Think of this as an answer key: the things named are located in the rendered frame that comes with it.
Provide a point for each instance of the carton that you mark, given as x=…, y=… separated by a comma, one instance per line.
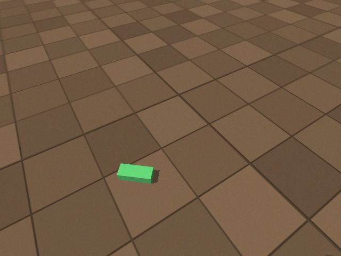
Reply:
x=135, y=173

